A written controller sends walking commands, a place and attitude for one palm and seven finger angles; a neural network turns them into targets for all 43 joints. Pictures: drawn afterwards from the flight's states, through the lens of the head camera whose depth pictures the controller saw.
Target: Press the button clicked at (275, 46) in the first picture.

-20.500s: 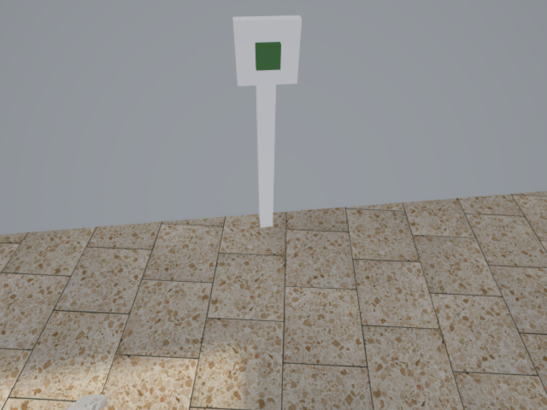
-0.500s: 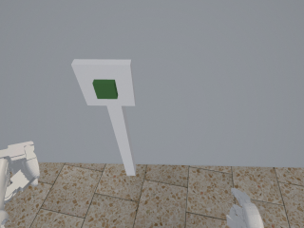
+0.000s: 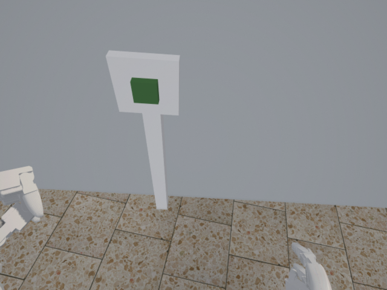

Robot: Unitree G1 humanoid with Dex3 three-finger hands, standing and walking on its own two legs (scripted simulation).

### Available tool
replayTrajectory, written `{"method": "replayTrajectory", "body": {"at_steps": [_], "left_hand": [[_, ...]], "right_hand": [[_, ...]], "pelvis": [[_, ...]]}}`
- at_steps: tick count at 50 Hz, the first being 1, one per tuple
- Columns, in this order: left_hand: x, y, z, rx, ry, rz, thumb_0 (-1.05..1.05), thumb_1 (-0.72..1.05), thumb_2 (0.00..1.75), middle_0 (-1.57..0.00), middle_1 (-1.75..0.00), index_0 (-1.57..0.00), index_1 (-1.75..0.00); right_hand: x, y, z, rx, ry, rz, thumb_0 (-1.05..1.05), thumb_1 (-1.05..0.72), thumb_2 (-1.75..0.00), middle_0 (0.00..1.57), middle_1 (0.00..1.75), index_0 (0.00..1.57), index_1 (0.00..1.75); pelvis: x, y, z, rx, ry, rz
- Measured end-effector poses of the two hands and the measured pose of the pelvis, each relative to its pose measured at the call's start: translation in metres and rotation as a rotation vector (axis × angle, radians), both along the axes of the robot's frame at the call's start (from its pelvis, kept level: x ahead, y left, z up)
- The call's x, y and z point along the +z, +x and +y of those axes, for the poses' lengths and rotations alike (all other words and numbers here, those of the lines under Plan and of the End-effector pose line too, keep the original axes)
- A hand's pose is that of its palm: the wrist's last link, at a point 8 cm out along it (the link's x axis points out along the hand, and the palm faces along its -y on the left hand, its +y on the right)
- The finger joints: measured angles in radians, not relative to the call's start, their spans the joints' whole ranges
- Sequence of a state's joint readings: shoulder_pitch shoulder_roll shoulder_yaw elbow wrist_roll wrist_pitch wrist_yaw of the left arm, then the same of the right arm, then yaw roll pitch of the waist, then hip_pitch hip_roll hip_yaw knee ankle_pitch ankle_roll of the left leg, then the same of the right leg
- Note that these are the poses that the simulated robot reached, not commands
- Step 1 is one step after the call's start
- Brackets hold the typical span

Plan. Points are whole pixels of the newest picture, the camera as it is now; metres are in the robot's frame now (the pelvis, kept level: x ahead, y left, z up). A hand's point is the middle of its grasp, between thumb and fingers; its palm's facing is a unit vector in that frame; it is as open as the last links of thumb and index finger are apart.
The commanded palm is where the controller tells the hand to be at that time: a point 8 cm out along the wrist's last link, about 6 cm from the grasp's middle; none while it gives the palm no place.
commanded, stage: step back with the hand held close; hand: left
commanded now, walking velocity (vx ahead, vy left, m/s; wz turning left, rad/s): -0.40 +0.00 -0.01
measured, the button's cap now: (145, 90) +0.60 +0.17 +0.07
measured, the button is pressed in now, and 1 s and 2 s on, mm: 0 0 0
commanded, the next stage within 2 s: stop stepping back and stand still in 0.56 s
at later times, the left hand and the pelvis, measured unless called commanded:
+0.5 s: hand out of the picture +0.12 +0.24 +0.18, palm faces +0.40 -0.81 -0.43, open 3.1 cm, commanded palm +0.05 +0.28 +0.19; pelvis -0.07 +0.00 +0.00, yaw +2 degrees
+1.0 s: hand out of the picture +0.02 +0.22 +0.17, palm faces +0.37 -0.84 -0.40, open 3.1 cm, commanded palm -0.03 +0.26 +0.19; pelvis -0.17 -0.01 +0.00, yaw -2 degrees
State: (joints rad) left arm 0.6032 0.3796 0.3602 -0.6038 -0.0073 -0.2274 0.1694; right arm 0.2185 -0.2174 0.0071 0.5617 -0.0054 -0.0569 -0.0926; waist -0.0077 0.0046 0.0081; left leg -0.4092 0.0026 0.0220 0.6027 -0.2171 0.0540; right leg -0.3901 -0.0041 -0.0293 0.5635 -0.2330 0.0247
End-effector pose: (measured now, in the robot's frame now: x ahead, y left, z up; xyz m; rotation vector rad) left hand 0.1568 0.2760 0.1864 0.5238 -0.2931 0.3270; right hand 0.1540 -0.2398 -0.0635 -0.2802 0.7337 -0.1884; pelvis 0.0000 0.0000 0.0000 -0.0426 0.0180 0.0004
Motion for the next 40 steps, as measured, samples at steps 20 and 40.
{"method": "replayTrajectory", "body": {"at_steps": [20,40], "left_hand": [[0.012,-0.065,-0.015,-0.072,0.057,-0.015,0.02,0.88,0.9,-1.31,-1.49,-1.31,-1.5],[0.01,-0.142,-0.03,-0.125,0.029,0.029,0.02,0.88,0.9,-1.31,-1.5,-1.31,-1.5]], "right_hand": [[0.008,-0.031,-0.005,0.039,0.017,-0.057,0.01,-0.9,-0.9,0.21,0.3,0.21,0.3],[0.002,-0.147,0.011,0.054,0.079,-0.046,0.01,-0.9,-0.9,0.21,0.3,0.21,0.3]], "pelvis": [[-0.001,-0.058,-0.011,0.011,0.002,0.016],[0.003,-0.158,-0.018,-0.057,0.029,0.065]]}}
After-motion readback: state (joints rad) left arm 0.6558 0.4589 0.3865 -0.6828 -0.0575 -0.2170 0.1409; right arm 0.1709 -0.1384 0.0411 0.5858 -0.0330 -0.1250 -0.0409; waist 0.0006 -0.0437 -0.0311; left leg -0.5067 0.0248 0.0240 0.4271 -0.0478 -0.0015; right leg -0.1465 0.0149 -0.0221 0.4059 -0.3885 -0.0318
